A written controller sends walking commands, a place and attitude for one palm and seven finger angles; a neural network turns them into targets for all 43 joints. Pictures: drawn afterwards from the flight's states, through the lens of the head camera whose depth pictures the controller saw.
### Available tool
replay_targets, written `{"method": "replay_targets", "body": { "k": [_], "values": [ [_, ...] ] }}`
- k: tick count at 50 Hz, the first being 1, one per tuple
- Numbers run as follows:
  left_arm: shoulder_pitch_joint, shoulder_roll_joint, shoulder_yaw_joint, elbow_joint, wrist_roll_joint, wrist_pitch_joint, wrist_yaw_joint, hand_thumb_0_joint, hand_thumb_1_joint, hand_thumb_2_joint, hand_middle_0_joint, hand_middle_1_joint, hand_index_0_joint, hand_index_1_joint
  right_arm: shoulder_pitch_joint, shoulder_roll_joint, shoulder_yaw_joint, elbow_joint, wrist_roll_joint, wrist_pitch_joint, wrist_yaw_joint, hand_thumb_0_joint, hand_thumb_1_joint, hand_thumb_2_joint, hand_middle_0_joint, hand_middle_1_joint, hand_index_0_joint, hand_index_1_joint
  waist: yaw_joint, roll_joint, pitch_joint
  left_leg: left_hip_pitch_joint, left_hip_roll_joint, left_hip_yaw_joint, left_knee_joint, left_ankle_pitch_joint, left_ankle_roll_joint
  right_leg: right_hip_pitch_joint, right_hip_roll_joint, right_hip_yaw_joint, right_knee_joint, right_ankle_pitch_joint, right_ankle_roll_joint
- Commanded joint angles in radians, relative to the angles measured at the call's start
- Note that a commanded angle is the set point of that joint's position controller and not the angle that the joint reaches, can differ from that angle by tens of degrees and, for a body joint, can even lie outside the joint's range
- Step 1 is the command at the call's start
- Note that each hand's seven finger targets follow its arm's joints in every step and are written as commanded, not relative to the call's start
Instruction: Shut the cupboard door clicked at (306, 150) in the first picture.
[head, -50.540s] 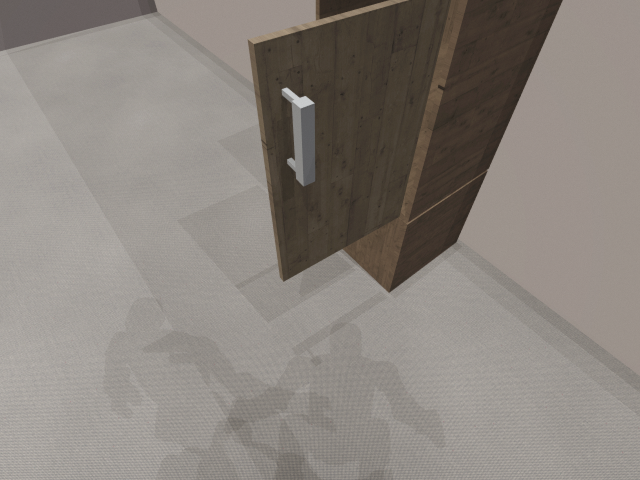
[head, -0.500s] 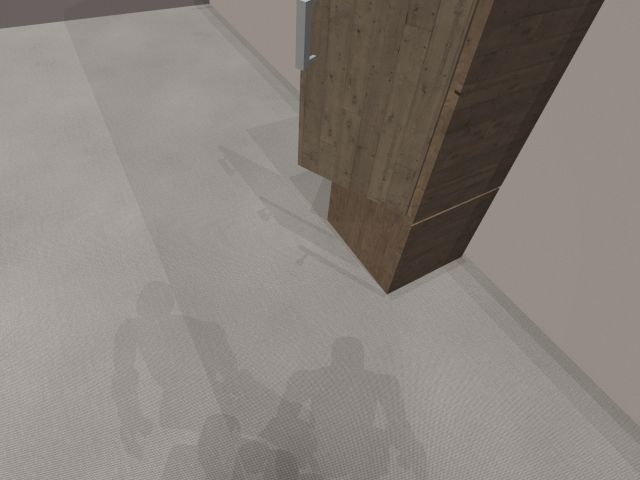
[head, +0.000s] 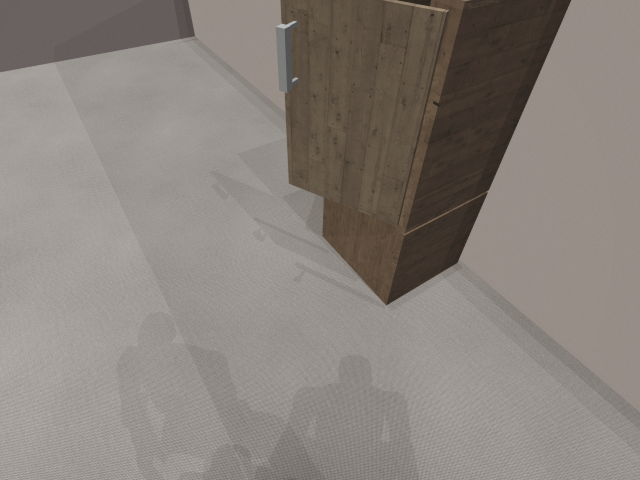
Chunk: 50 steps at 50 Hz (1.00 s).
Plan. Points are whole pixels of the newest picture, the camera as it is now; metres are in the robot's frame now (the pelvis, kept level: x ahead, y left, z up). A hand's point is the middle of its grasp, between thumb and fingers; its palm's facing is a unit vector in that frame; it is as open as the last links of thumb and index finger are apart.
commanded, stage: let the arm hang, fingers relaxed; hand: left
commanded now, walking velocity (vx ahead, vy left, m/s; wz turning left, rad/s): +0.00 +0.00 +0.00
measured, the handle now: (289, 57) +1.04 +0.12 +0.09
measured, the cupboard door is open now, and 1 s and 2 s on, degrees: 26 26 26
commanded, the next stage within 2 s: look to check the result in 0.14 s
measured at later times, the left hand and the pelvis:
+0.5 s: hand out of the picture -0.01 +0.16 -0.18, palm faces +0.03 -0.98 -0.18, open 7.4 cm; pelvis +0.01 +0.00 +0.00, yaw +0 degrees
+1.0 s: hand out of the picture +0.03 +0.18 -0.18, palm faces +0.09 -0.98 -0.20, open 7.4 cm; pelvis +0.02 +0.00 +0.00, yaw +3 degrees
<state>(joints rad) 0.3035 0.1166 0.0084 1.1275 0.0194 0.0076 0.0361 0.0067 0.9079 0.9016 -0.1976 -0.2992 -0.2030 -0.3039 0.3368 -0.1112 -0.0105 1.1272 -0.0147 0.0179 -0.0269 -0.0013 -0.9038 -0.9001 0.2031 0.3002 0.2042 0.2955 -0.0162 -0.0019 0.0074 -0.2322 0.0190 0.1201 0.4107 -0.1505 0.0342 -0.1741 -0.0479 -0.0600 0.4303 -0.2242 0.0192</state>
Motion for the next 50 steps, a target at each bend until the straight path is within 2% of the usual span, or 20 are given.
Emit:
{"method": "replay_targets", "body": {
  "k": [1,4,13,20,24,27,30,38,42,48,50],
  "values": [
    [0.096,0.098,0.018,-0.013,-0.001,-0.013,0.003,0.000,0.900,0.900,-0.200,-0.300,-0.200,-0.300,0.067,-0.094,-0.019,-0.024,-0.003,-0.013,-0.004,0.000,-0.900,-0.900,0.200,0.300,0.200,0.300,0.006,0.016,0.105,-0.018,0.084,-0.124,-0.124,-0.166,-0.008,-0.096,-0.041,0.071,-0.105,-0.068,-0.046],
    [0.098,0.095,0.018,-0.009,-0.002,-0.014,0.003,0.000,0.900,0.900,-0.200,-0.300,-0.200,-0.300,0.065,-0.092,-0.019,-0.026,-0.002,-0.015,-0.006,0.000,-0.900,-0.900,0.200,0.300,0.200,0.300,0.006,0.033,0.105,-0.010,0.087,-0.123,-0.121,-0.145,-0.008,-0.091,-0.043,0.067,-0.105,-0.045,-0.047],
    [0.102,0.103,0.017,-0.005,-0.002,-0.021,0.003,0.000,0.900,0.900,-0.200,-0.300,-0.200,-0.300,0.059,-0.106,-0.023,-0.028,0.002,-0.016,-0.007,0.000,-0.900,-0.900,0.200,0.300,0.200,0.300,0.003,0.010,0.077,0.039,0.088,-0.115,-0.097,-0.091,-0.007,-0.089,-0.044,0.077,-0.117,-0.021,-0.048],
    [0.093,0.103,0.015,0.003,-0.002,-0.023,0.004,0.000,0.900,0.900,-0.200,-0.300,-0.200,-0.300,0.044,-0.110,-0.021,-0.023,0.002,-0.020,-0.008,0.000,-0.900,-0.900,0.200,0.300,0.200,0.300,0.001,0.005,0.083,0.052,0.095,-0.109,-0.099,-0.046,-0.007,-0.075,-0.049,0.077,-0.117,0.016,-0.045],
    [0.091,0.109,0.015,0.006,-0.002,-0.021,0.004,0.000,0.900,0.900,-0.200,-0.300,-0.200,-0.300,0.033,-0.116,-0.020,-0.021,0.002,-0.018,-0.008,0.000,-0.900,-0.900,0.200,0.300,0.200,0.300,0.002,0.007,0.101,0.044,0.094,-0.110,-0.106,-0.066,-0.009,-0.075,-0.049,0.075,-0.124,0.001,-0.044],
    [0.086,0.113,0.015,0.005,-0.002,-0.023,0.003,0.000,0.900,0.900,-0.200,-0.300,-0.200,-0.300,0.027,-0.121,-0.020,-0.022,0.002,-0.020,-0.008,0.000,-0.900,-0.900,0.200,0.300,0.200,0.300,0.002,-0.004,0.089,0.058,0.095,-0.111,-0.105,-0.044,-0.007,-0.066,-0.051,0.076,-0.124,0.015,-0.043],
    [0.077,0.116,0.014,0.003,-0.002,-0.022,0.003,0.000,0.900,0.900,-0.200,-0.300,-0.200,-0.300,0.026,-0.122,-0.020,-0.020,0.001,-0.019,-0.007,0.000,-0.900,-0.900,0.200,0.300,0.200,0.300,0.001,0.002,0.102,0.051,0.093,-0.110,-0.107,-0.055,-0.010,-0.066,-0.051,0.075,-0.129,0.006,-0.042],
    [0.066,0.133,0.019,-0.003,-0.002,-0.024,0.001,0.000,0.900,0.900,-0.200,-0.300,-0.200,-0.300,0.007,-0.145,-0.022,-0.023,0.004,-0.026,-0.008,0.000,-0.900,-0.900,0.200,0.300,0.200,0.300,0.005,0.021,0.073,0.074,0.100,-0.113,-0.110,0.002,-0.007,-0.037,-0.051,0.071,-0.123,0.048,-0.042],
    [0.064,0.117,0.021,-0.005,-0.004,-0.015,0.003,0.000,0.900,0.900,-0.200,-0.300,-0.200,-0.300,0.009,-0.118,-0.016,-0.025,0.001,-0.019,-0.005,0.000,-0.900,-0.900,0.200,0.300,0.200,0.300,0.007,0.009,0.092,0.034,0.091,-0.121,-0.090,0.013,-0.010,-0.029,-0.061,0.050,-0.096,0.041,-0.034],
    [0.044,0.162,0.062,-0.066,0.000,0.002,0.005,0.000,0.900,0.900,-0.200,-0.300,-0.200,-0.300,-0.027,-0.163,-0.041,-0.081,-0.001,0.000,0.001,0.000,-0.900,-0.900,0.200,0.300,0.200,0.300,0.018,0.029,0.076,-0.070,0.094,-0.177,-0.014,0.029,0.008,-0.034,-0.082,-0.003,0.005,-0.014,-0.039],
    [0.036,0.174,0.076,-0.091,0.002,0.006,0.004,0.000,0.900,0.900,-0.200,-0.300,-0.200,-0.300,-0.041,-0.163,-0.049,-0.105,-0.004,0.006,0.004,0.000,-0.900,-0.900,0.200,0.300,0.200,0.300,0.021,0.020,0.058,-0.119,0.082,-0.191,0.026,0.015,0.009,-0.019,-0.110,0.003,0.013,-0.028,-0.050]
  ]
}}
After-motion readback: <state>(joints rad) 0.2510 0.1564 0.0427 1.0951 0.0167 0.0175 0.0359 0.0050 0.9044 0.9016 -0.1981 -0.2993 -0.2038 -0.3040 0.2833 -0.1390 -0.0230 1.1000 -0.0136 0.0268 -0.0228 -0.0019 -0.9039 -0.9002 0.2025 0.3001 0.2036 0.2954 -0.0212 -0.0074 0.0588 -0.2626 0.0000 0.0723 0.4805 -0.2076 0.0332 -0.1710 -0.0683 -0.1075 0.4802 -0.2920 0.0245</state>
